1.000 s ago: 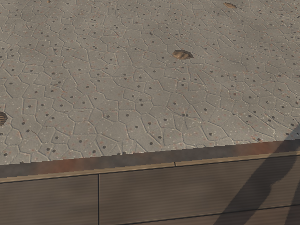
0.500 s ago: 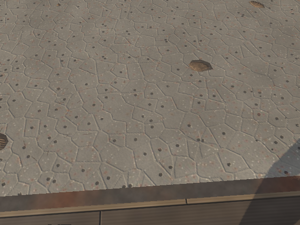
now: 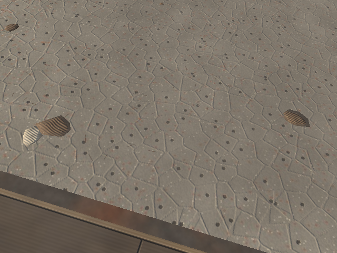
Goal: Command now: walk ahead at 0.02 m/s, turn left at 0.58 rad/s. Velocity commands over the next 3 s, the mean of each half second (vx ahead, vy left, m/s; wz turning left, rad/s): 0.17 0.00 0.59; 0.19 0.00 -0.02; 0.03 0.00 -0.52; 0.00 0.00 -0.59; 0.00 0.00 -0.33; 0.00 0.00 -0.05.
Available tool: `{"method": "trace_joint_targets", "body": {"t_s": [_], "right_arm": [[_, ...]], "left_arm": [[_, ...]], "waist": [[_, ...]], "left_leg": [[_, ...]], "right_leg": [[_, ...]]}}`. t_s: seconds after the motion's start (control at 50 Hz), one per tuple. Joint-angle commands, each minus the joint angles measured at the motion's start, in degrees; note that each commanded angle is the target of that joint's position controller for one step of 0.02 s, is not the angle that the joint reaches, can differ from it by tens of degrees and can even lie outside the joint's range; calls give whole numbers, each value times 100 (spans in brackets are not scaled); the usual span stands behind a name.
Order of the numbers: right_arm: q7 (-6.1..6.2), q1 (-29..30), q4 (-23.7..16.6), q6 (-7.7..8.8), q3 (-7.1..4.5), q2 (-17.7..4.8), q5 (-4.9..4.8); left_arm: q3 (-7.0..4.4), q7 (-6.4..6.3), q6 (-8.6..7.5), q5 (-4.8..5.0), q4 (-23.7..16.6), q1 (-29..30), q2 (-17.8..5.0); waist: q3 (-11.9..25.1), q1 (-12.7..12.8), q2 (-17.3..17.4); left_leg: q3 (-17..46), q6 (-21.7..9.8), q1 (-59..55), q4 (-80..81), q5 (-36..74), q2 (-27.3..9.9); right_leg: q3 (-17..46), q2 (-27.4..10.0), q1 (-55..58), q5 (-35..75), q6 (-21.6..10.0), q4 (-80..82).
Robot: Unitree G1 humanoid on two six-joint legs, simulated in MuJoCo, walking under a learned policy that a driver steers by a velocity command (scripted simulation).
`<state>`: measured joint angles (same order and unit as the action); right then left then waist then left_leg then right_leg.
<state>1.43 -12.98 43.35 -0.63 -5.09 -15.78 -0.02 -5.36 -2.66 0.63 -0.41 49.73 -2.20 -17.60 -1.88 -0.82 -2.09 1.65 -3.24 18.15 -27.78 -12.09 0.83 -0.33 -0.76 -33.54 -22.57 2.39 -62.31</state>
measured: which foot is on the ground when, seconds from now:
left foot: down 0.00-0.32, up 0.34-0.72, down 0.74-1.00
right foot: up 0.00-0.30, down 0.32-0.74, up 0.76-1.00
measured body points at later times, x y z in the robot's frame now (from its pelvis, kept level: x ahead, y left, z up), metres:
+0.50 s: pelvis +0.07 -0.02 +0.00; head +0.09 -0.03 +0.45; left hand +0.04 +0.28 -0.11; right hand +0.30 -0.24 -0.10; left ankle +0.07 +0.13 -0.66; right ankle +0.05 -0.15 -0.74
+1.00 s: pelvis +0.19 +0.09 +0.00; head +0.22 +0.10 +0.44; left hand +0.22 +0.39 -0.13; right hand +0.40 -0.13 -0.10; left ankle +0.21 +0.21 -0.74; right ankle +0.23 -0.04 -0.68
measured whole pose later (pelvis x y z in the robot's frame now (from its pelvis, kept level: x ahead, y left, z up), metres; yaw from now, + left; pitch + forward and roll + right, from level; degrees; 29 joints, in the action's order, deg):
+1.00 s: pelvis +0.19 +0.09 +0.00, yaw +13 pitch +2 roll +1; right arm 0.8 -8.1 41.1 2.0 -3.5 -14.2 1.4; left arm -4.2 -1.9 2.5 0.5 45.5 -12.2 -17.6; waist -2.5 0.8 -1.8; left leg -8.4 -1.8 17.5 -23.9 -8.1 -2.2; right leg -0.8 -4.0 -31.5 -22.3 3.9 -58.0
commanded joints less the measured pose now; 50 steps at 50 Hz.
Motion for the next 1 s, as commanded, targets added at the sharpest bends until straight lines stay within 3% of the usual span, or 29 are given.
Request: {"method": "trace_joint_targets", "body": {"t_s": [0.02,0.08,0.16,0.24,0.28,0.3,0.32,0.34,0.36,0.38,0.4,0.44,0.48,0.56,0.6,0.62,0.66,0.7,0.72,0.74,0.76,0.78,0.8,0.82,0.84,0.86,0.9,0.94,1.0], "right_arm": [[93,203,-476,111,-182,-876,-27],[141,90,-495,70,-220,-992,-62],[123,199,-603,3,-256,-1109,-37],[60,275,-669,-11,-217,-1042,-96],[75,444,-718,-17,-171,-977,-107],[93,494,-758,-11,-126,-843,-102],[89,437,-802,6,-19,-453,-89],[59,470,-1042,88,6,-325,-173],[17,703,-1170,184,-77,-783,-143],[-28,613,-1073,197,-155,-1018,-133],[-51,454,-936,183,-180,-996,-105],[-127,504,-930,220,-144,-777,-100],[-181,592,-1007,263,-77,-539,-133],[-244,969,-1267,286,30,-324,-115],[-301,1170,-1370,340,139,-76,-65],[-334,1223,-1393,359,153,-60,-43],[-373,1237,-1430,385,91,-239,-70],[-348,582,-1228,412,-61,-547,-50],[-289,-50,-1013,417,-167,-784,12],[-187,-747,-898,395,-262,-1184,141],[-98,-831,-992,318,-229,-1490,304],[-151,-1003,-977,256,-201,-1253,234],[-182,-657,-932,244,-135,-1041,142],[-175,-236,-881,262,-57,-794,47],[-172,115,-864,283,27,-540,19],[-167,433,-834,300,33,-501,71],[-131,803,-802,363,-8,-555,189],[-69,918,-724,389,-36,-612,179],[39,928,-593,336,-81,-726,116]], "left_arm": [[-115,-21,-98,26,-328,55,-417],[-58,-3,-119,44,-411,237,-307],[-38,72,-152,73,-441,255,-351],[-58,208,-296,162,-495,139,-449],[-87,258,-414,199,-402,-278,-440],[-138,254,-456,183,-282,-653,-548],[-214,220,-467,83,-154,-1293,-859],[-272,226,-468,-76,-94,-1596,-1318],[-257,249,-549,-126,-203,-1273,-1174],[-168,201,-570,-26,-346,-917,-811],[-114,160,-562,51,-421,-757,-619],[-57,111,-560,45,-410,-877,-528],[-53,123,-607,-11,-350,-1148,-541],[-49,166,-593,-3,-298,-1420,-638],[-32,195,-532,68,-242,-1470,-704],[-46,216,-500,132,-202,-1563,-805],[-86,262,-451,232,-139,-1716,-1005],[-81,267,-440,287,-146,-1536,-1036],[-33,272,-466,277,-128,-1585,-892],[99,289,-529,101,-261,-1640,-539],[340,360,-559,-76,-264,-2479,134],[178,333,-521,193,-64,-2535,-477],[73,301,-441,339,-217,-1981,-768],[94,233,-346,287,-292,-1682,-624],[83,158,-210,191,-240,-1638,-544],[73,106,-65,159,-216,-1788,-447],[55,30,106,137,-286,-1954,-310],[34,7,183,98,-485,-1774,-295],[54,100,237,60,-794,-1319,-271]], "waist": [[843,153,826],[776,32,931],[684,-35,1054],[625,-49,1170],[547,246,1133],[578,414,959],[929,536,169],[684,445,-986],[130,374,-982],[-96,266,-811],[-101,212,-721],[-151,299,-559],[-99,401,-422],[-238,562,-351],[-331,556,-372],[-291,557,-433],[-183,496,-592],[188,0,-605],[575,-319,-467],[1343,-545,-8],[2484,-169,1685],[3177,-475,1552],[2335,-417,1267],[1665,-236,1056],[1212,-65,943],[962,171,1022],[769,387,1030],[639,401,1036],[588,287,970]], "left_leg": [[1523,-944,-1159,841,2106,-1296],[1712,-945,-1341,802,1736,-1243],[2030,-1019,-957,777,1353,-1166],[2591,-995,-523,1046,-1172,-960],[2654,-807,-148,873,-1734,-697],[2481,-583,344,534,-1899,-449],[1808,-228,1241,-857,-2400,7],[810,-69,2686,-2111,-2479,713],[921,12,3213,-2899,-1985,122],[882,91,3296,-3206,-1469,-68],[769,192,3266,-3370,-1099,-152],[624,313,3233,-3623,-434,-313],[440,389,3176,-3672,30,-389],[197,489,2849,-2644,594,-501],[-145,444,2056,-1664,713,-419],[-362,419,1669,-1368,654,-333],[-420,296,1133,-913,574,-179],[-398,47,127,-49,1051,52],[-413,-111,-927,291,1751,87],[287,-364,-2552,-210,3844,-815],[2169,-1414,-4223,-602,6163,-2747],[2593,-1692,-3738,-92,5151,-2836],[1822,-1446,-3140,127,4347,-2438],[1376,-1186,-2498,316,3560,-2123],[980,-1027,-1717,569,3032,-1905],[627,-942,-910,861,2669,-1765],[232,-1000,-166,1230,2203,-1730],[47,-1050,-14,1408,1682,-1838],[-140,-1029,-88,1507,922,-1937]], "right_leg": [[370,-13,-427,415,18,38],[453,55,-343,505,114,985],[472,178,298,395,176,1778],[381,289,1006,212,-3,2677],[276,293,1862,670,-178,3724],[352,54,2644,906,-331,4163],[1331,-1022,3764,316,-686,4387],[3246,-2081,4060,-965,-1361,4974],[3736,-2428,3556,-1533,-1698,5185],[3122,-2122,3425,-1461,-1520,5212],[2555,-1795,3454,-1091,-1247,5212],[1727,-1552,3353,-45,-1055,5302],[1072,-1423,3305,778,-1065,5370],[257,-1297,3131,1891,-1138,5387],[-86,-1137,2728,2751,-1117,5249],[-110,-1134,2647,3070,-1120,5149],[87,-1293,2777,3584,-1102,4864],[116,-1219,2964,4615,-873,4087],[-22,-982,2715,4819,-672,3325],[-182,-637,1725,3118,-350,2105],[13,13,232,-1755,66,3],[840,66,302,-1966,111,-843],[666,-157,-157,-1718,89,-1094],[458,-335,-407,-1345,76,-865],[409,-466,-190,-1016,131,-654],[355,-506,330,-714,183,-512],[156,-398,775,-341,231,-415],[148,-452,726,-56,208,-18],[109,-556,796,386,80,740]]}}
